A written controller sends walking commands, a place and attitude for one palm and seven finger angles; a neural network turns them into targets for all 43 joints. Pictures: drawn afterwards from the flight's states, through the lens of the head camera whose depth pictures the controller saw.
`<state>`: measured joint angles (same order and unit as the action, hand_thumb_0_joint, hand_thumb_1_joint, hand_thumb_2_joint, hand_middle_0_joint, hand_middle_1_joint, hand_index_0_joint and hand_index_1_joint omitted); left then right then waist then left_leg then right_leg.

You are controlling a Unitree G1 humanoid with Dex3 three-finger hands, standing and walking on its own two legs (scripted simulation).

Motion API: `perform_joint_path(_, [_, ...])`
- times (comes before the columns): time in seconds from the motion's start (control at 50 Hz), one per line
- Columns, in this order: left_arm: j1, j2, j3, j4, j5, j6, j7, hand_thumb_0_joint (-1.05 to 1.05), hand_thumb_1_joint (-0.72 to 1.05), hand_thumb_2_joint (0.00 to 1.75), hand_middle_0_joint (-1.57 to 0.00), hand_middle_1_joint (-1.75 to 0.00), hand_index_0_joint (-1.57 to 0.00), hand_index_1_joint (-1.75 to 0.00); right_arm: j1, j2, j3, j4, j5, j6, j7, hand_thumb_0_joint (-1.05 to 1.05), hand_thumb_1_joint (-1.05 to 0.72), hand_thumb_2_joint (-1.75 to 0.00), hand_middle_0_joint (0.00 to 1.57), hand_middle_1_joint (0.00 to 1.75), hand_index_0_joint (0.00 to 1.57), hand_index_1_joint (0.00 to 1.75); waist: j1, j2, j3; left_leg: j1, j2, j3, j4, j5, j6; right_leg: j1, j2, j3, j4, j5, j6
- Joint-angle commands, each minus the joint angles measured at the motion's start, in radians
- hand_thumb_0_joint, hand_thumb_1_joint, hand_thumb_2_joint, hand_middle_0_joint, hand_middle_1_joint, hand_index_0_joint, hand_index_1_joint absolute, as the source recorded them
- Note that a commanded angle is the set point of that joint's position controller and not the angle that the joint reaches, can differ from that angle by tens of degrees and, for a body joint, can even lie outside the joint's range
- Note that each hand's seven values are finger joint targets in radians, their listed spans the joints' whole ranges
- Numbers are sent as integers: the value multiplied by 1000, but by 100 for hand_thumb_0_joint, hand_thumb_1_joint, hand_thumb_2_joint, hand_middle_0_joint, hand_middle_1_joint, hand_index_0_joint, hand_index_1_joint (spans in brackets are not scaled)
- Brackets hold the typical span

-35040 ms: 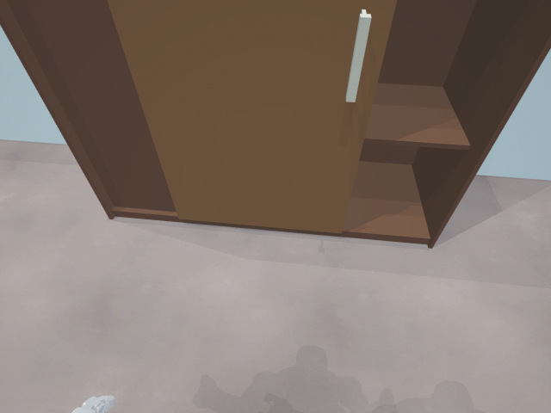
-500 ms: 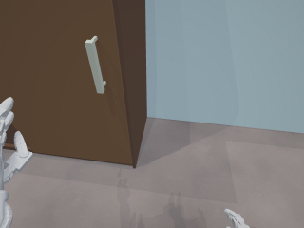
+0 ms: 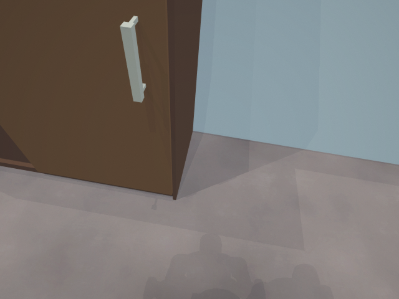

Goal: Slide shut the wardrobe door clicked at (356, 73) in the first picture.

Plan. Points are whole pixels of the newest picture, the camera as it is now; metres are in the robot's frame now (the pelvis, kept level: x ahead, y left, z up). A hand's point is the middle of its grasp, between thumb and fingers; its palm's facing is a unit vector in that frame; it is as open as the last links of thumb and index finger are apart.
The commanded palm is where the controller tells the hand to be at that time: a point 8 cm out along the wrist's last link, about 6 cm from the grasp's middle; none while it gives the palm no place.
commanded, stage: let the arm hang, fingers relaxed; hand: left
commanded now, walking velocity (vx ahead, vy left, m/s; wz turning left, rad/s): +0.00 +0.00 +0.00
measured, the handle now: (136, 62) +0.68 +0.22 +0.09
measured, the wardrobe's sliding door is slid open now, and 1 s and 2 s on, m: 0.00 0.00 0.00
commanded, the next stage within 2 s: look to check the result in 0.74 s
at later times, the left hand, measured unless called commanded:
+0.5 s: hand out of the picture +0.03 +0.22 -0.16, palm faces -0.04 -0.98 -0.22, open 7.4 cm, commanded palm none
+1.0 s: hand out of the picture +0.02 +0.21 -0.17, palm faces -0.03 -0.98 -0.18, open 7.4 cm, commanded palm none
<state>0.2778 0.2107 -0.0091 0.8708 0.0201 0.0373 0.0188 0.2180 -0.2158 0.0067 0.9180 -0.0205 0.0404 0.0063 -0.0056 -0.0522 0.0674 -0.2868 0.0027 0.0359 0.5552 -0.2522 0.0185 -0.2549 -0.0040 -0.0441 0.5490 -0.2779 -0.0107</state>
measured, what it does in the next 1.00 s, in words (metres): stands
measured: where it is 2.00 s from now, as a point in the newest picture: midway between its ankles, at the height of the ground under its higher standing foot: outside the picture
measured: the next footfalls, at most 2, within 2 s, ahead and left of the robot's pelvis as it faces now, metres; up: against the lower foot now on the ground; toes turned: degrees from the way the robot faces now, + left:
none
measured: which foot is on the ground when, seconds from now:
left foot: down 0.00-1.00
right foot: down 0.00-1.00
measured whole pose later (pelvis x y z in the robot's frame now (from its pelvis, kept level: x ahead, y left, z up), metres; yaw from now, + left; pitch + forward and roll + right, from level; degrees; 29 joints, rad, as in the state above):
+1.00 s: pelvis +0.03 +0.04 +0.01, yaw -1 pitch -1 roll +0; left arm 0.27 0.16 -0.01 1.16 0.02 0.00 0.04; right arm 0.26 -0.14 0.00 1.15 -0.01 0.01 -0.03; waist -0.01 -0.01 0.04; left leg -0.16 -0.05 0.08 0.38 -0.21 0.07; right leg -0.13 -0.05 0.00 0.37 -0.22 0.05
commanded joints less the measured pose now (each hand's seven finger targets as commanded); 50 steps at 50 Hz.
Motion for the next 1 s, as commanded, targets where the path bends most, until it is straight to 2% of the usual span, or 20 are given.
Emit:
perform_joint_path(0.0, [-7, 142, 33, 21, -4, -39, 9, 0, 90, 90, -20, -30, -20, -30, -44, -125, -28, -16, -2, -29, -17, 0, -90, -90, 20, 30, 20, 30, 15, 239, -115, 38, 109, -114, -201, 46, 18, 104, -83, 101, -178, 77, -21])
perform_joint_path(0.04, [-10, 139, 31, 64, -4, -42, 9, 0, 90, 90, -20, -30, -20, -30, -26, -127, -32, 9, 1, -29, -20, 0, -90, -90, 20, 30, 20, 30, 10, 178, -116, 57, 115, -120, -213, 40, 18, 110, -83, 94, -201, 83, -24])
perform_joint_path(0.14, [-16, 123, 21, 151, -3, -43, 10, 0, 90, 90, -20, -30, -20, -30, 8, -123, -33, 74, 3, -28, -24, 0, -90, -90, 20, 30, 20, 30, 4, 75, -57, 67, 121, -126, -259, 20, 17, 82, -87, 84, -234, 70, -17])
perform_joint_path(0.24, [4, 108, 15, 207, -2, -43, 14, 0, 90, 90, -20, -30, -20, -30, 32, -111, -29, 123, 5, -33, -25, 0, -90, -90, 20, 30, 20, 30, 5, 28, -41, 91, 121, -120, -280, 45, 20, 74, -93, 78, -236, 81, -9])
perform_joint_path(0.36, [13, 97, 13, 239, -1, -42, 19, 0, 90, 90, -20, -30, -20, -30, 43, -88, -24, 162, 3, -37, -27, 0, -90, -90, 20, 30, 20, 30, 7, 31, -19, 96, 116, -110, -296, 74, 22, 73, -101, 77, -230, 99, -4])
perform_joint_path(0.44, [20, 90, 14, 249, 0, -41, 22, 0, 90, 90, -20, -30, -20, -30, 52, -80, -24, 178, 5, -36, -27, 0, -90, -90, 20, 30, 20, 30, 9, 44, 11, 83, 113, -106, -306, 49, 21, 68, -100, 74, -232, 86, -1])
perform_joint_path(0.52, [24, 77, 15, 256, -1, -39, 22, 0, 90, 90, -20, -30, -20, -30, 54, -72, -22, 189, 2, -40, -31, 0, -90, -90, 20, 30, 20, 30, 8, 77, 3, 91, 111, -107, -313, 66, 19, 75, -98, 71, -218, 103, -1])
perform_joint_path(0.56, [29, 73, 15, 257, 0, -41, 23, 0, 90, 90, -20, -30, -20, -30, 61, -64, -23, 192, 4, -41, -31, 0, -90, -90, 20, 30, 20, 30, 8, 68, -2, 91, 109, -105, -310, 68, 21, 79, -100, 71, -221, 104, -1])
perform_joint_path(0.62, [31, 65, 16, 260, -1, -43, 24, 0, 90, 90, -20, -30, -20, -30, 70, -57, -23, 197, 4, -45, -34, 0, -90, -90, 20, 30, 20, 30, 7, 82, -22, 115, 106, -93, -291, 137, 22, 90, -104, 71, -219, 138, -3])
perform_joint_path(0.68, [35, 57, 16, 264, -3, -45, 26, 0, 90, 90, -20, -30, -20, -30, 83, -51, -22, 203, 5, -48, -37, 0, -90, -90, 20, 30, 20, 30, 4, 65, -33, 134, 107, -87, -273, 194, 23, 94, -105, 72, -219, 157, -3])
perform_joint_path(0.72, [38, 51, 16, 265, -3, -44, 27, 0, 90, 90, -20, -30, -20, -30, 85, -46, -22, 205, 5, -47, -38, 0, -90, -90, 20, 30, 20, 30, 4, 80, -17, 127, 105, -87, -274, 182, 22, 91, -104, 72, -223, 150, -3])
perform_joint_path(0.76, [40, 49, 15, 268, -3, -43, 27, 0, 90, 90, -20, -30, -20, -30, 90, -45, -22, 205, 5, -44, -39, 0, -90, -90, 20, 30, 20, 30, 2, 59, -5, 125, 106, -88, -273, 173, 23, 83, -102, 72, -223, 144, -4])
perform_joint_path(0.82, [46, 45, 15, 271, -3, -43, 27, 0, 90, 90, -20, -30, -20, -30, 92, -41, -23, 207, 5, -45, -41, 0, -90, -90, 20, 30, 20, 30, 2, 71, -3, 130, 105, -86, -274, 173, 24, 84, -102, 72, -224, 147, -4])
perform_joint_path(0.94, [60, 43, 15, 271, -4, -45, 28, 0, 90, 90, -20, -30, -20, -30, 100, -44, -23, 207, 8, -47, -42, 0, -90, -90, 20, 30, 20, 30, 4, 44, -21, 147, 107, -82, -259, 204, 28, 91, -101, 74, -223, 163, -4])
perform_joint_path(0.98, [51, 40, 15, 274, -3, -43, 29, 0, 90, 90, -20, -30, -20, -30, 97, -40, -23, 211, 6, -45, -43, 0, -90, -90, 20, 30, 20, 30, 0, 52, -6, 143, 108, -83, -268, 191, 24, 83, -100, 73, -220, 151, -3])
